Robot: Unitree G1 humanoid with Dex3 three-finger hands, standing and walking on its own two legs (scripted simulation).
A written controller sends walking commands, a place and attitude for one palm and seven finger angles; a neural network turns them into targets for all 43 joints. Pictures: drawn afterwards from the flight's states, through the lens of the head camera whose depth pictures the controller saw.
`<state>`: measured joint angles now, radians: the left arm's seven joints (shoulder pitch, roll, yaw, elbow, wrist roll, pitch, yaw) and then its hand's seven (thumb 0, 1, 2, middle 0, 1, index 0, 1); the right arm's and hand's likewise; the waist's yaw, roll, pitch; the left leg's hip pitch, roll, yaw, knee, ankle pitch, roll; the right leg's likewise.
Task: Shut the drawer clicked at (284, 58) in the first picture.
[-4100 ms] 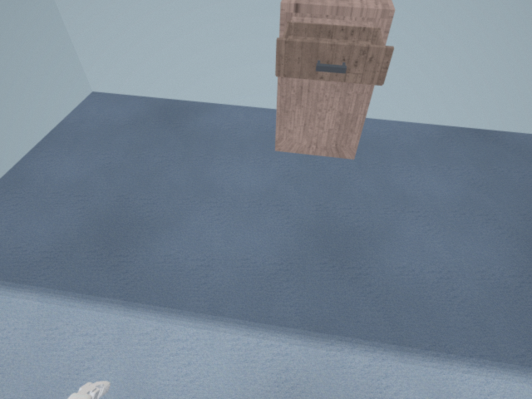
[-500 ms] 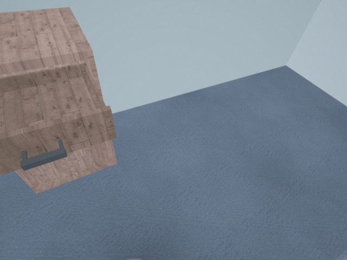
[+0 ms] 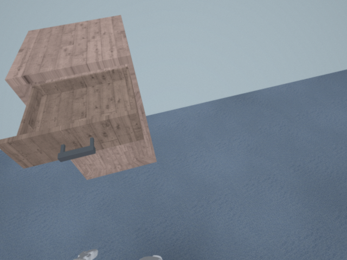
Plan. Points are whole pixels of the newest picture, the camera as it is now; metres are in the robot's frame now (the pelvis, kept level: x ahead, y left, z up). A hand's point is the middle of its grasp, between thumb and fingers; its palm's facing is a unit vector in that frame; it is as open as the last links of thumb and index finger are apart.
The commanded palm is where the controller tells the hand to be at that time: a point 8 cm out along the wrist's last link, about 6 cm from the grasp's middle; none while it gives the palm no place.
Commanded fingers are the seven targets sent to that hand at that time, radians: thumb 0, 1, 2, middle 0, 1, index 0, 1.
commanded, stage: turn to face it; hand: left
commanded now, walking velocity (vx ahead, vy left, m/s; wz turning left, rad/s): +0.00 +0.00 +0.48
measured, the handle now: (77, 148) +0.47 +0.34 -0.07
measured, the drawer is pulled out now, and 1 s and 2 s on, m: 0.30 0.30 0.30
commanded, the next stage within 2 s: take the last steps up to it in 0.30 s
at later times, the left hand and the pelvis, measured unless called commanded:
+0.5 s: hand out of the picture -0.11 +0.20 -0.18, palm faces +0.32 -0.92 -0.23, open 7.4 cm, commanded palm none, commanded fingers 0.00 0.90 0.90 -0.20 -0.30 -0.20 -0.30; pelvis -0.03 +0.01 +0.00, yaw +13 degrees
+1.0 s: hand out of the picture +0.10 +0.20 -0.15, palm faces +0.20 -0.95 -0.22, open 7.4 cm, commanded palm none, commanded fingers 0.00 0.90 0.90 -0.20 -0.30 -0.20 -0.30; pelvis +0.05 +0.00 +0.00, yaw +13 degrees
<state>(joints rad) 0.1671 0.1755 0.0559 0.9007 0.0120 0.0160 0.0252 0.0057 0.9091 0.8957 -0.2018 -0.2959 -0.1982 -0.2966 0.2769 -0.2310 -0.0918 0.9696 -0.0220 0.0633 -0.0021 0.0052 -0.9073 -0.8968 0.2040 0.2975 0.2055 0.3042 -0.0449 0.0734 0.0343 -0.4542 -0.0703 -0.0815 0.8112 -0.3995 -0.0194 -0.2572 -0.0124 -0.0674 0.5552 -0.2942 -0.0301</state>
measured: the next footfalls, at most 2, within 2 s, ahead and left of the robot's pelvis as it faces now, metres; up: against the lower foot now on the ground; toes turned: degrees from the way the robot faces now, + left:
left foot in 0.46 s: -0.03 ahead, +0.12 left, +0.00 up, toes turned +16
right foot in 1.02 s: +0.18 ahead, -0.08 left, +0.00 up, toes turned +7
